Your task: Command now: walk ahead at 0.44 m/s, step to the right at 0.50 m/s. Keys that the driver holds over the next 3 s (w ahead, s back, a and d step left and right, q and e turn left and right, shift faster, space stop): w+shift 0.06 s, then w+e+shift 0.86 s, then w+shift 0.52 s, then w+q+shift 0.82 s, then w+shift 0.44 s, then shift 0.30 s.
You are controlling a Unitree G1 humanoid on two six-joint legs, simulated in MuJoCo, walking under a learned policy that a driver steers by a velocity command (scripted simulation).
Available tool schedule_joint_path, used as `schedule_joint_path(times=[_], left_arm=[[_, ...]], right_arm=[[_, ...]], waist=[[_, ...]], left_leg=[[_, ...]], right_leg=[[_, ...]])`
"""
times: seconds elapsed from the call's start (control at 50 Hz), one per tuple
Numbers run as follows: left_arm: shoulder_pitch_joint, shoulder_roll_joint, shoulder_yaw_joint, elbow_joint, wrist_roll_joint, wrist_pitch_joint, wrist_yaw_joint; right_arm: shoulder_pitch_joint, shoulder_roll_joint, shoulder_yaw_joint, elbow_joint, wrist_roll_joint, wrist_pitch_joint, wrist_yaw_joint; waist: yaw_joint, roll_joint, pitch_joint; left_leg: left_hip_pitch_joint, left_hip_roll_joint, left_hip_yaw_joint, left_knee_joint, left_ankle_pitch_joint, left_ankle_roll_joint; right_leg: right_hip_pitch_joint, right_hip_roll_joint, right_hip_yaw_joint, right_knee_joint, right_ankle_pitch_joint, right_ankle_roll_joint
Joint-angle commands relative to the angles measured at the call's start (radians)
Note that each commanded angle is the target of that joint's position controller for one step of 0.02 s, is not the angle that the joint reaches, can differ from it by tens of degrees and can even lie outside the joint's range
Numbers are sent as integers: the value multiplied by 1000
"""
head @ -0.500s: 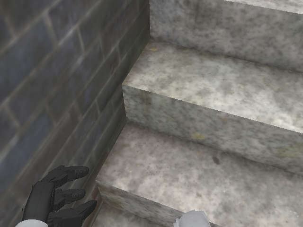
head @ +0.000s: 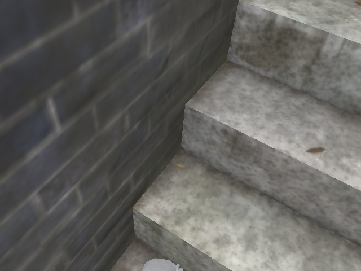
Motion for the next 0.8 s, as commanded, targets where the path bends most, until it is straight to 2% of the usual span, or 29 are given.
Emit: schedule_joint_path(times=[0.02,0.06,0.08,0.12,0.14,0.16,0.18,0.2,0.22,0.24,0.26,0.28,0.3,0.32,0.36,0.4,0.48,0.52,0.54,0.56,0.58,0.6,0.62,0.64,0.66,0.68,0.72,0.74,0.8], left_arm=[[136,124,38,-3,11,-50,25],[192,160,48,33,12,-56,36],[171,182,54,43,-1,-72,39],[69,124,35,43,-29,-77,34],[-60,120,33,12,-56,-70,24],[70,158,40,27,-63,-64,7],[40,257,67,47,-99,-66,0],[-114,261,61,-32,-146,-58,-23],[-181,143,31,-126,-138,-65,-31],[-224,82,27,-160,-82,-70,-18],[-236,59,26,-179,-89,-60,-12],[-244,29,27,-193,-54,-41,-23],[-268,44,21,-233,15,-6,-34],[-322,42,21,-224,60,38,-53],[-300,19,-10,-237,38,65,-50],[-307,-10,-29,-267,10,81,-54],[-428,-47,-34,-356,-9,170,-3],[-497,-36,-56,-418,-34,168,-41],[-537,-30,-59,-420,-47,150,-62],[-386,-23,-85,-374,-103,144,-87],[-177,30,-61,-278,-117,138,-81],[162,62,-30,-216,-84,153,-60],[194,129,1,-215,-67,158,-65],[-43,206,17,-212,-42,128,-74],[-23,274,47,-206,4,113,-33],[-63,262,49,-169,-10,88,-6],[-60,156,17,-114,-21,61,8],[-77,122,15,-92,-29,32,7],[-56,112,27,-41,-28,-20,-5]], right_arm=[[-160,-53,-19,-111,-21,-39,4],[-263,-58,-13,-163,-40,-58,31],[-303,-72,-12,-200,-44,-65,48],[-278,-64,13,-202,-40,-56,74],[-175,-36,25,-178,-17,-45,78],[-24,-18,14,-129,43,-30,52],[151,-17,-6,-87,62,-30,21],[368,-142,-47,-56,12,-41,-29],[422,-285,-82,-69,-40,-50,-46],[340,-292,-82,-82,-37,-57,-26],[250,-280,-85,-83,-15,-51,-31],[155,-224,-74,-48,0,-63,-46],[133,-165,-57,-24,-10,-75,-69],[152,-125,-44,12,-34,-90,-83],[211,-116,-29,60,-61,-135,-95],[145,-106,-12,102,-67,-170,-67],[188,-181,-14,184,-59,-190,7],[192,-221,-22,194,-67,-154,25],[217,-189,-12,219,-73,-147,30],[110,-237,-9,169,-33,-132,37],[240,-319,-13,123,14,-112,27],[116,-412,-34,79,16,-122,51],[62,-432,-54,56,52,-110,88],[118,-321,-44,0,23,-96,99],[-32,-179,-1,-85,-19,-96,119],[-128,-81,18,-136,-48,-106,137],[-151,17,58,-166,-57,-130,144],[-154,0,54,-163,-72,-142,138],[-160,-17,62,-185,-54,-116,105]], waist=[[57,-32,126],[77,33,91],[39,40,94],[-29,37,73],[-127,35,12],[-140,25,-190],[-253,-72,-350],[-426,101,-479],[-437,417,-607],[-382,345,-602],[-306,325,-566],[-217,194,-377],[-188,129,-229],[-181,39,-129],[-144,15,-75],[-68,-7,-12],[-54,164,33],[-21,132,66],[-30,104,110],[39,97,18],[10,99,-186],[146,278,-337],[157,290,-434],[-6,17,-421],[16,-275,-444],[20,-334,-431],[-36,-223,-242],[-46,-220,-180],[-90,-84,-62]], left_leg=[[-450,11,-157,187,-262,57],[-494,-32,-162,192,-378,76],[-434,14,-99,74,-374,81],[-119,121,102,-417,-241,53],[309,115,135,-745,-135,74],[750,-15,157,-880,-403,46],[1004,-38,165,-1007,-132,1],[1208,144,-193,-1239,48,56],[1280,459,-751,-1503,528,211],[1196,477,-866,-1512,889,225],[1140,430,-757,-1462,747,220],[1008,365,-671,-1383,390,224],[910,358,-616,-1320,247,202],[886,343,-509,-1299,199,182],[953,411,-385,-1376,350,125],[828,417,-176,-1519,409,49],[964,454,27,-1749,658,77],[934,368,200,-1837,694,7],[910,299,271,-1908,743,-1],[727,232,329,-1960,1047,61],[675,279,252,-1764,1485,165],[804,425,182,-1494,1960,183],[911,411,124,-1203,1733,179],[636,183,65,-832,859,86],[297,-4,-19,-398,243,20],[197,-13,-117,-102,250,38],[147,-6,-161,31,344,76],[118,-19,-151,109,317,77],[43,-4,-149,132,163,48]], right_leg=[[390,-362,355,-316,401,-244],[498,-366,235,-306,691,-204],[448,-338,175,-367,610,-174],[258,-203,65,-462,631,-108],[2,-127,-1,-472,874,-73],[-81,-151,79,-319,1210,-88],[-63,-152,82,-104,1507,-46],[-225,-65,57,299,1272,70],[-349,155,124,831,229,162],[-422,158,275,1316,293,207],[-495,120,300,1525,329,221],[-669,84,272,1609,402,185],[-785,77,317,1753,340,188],[-878,63,312,1807,318,184],[-1037,31,342,1854,122,184],[-1003,12,331,1719,16,123],[-1217,42,227,2054,-161,69],[-1114,-28,188,1629,-181,35],[-1005,-42,116,1303,-178,23],[-484,-9,15,720,-262,-12],[-60,169,-126,782,-272,19],[56,134,-75,862,-288,4],[40,165,62,649,-367,-12],[131,139,335,317,-367,-143],[189,-10,816,-16,-581,-241],[126,-25,830,-24,-506,-188],[-132,-8,769,-29,-358,-102],[-180,29,747,-57,-290,-128],[-252,14,719,-139,-72,-157]])
Next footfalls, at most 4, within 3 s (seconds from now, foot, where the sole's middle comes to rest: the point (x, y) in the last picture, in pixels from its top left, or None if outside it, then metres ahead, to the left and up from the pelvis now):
0.18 left None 0.23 0.14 -0.57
0.62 right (316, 259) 0.43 -0.28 -0.37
1.12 left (278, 118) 0.72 -0.15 -0.18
1.56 right None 0.61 -0.45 -0.18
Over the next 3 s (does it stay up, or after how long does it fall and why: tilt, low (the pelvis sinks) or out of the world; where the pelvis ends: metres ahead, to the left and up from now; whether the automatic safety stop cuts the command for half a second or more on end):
stays up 1.16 -0.48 0.99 its command is cut before an obstacle from the start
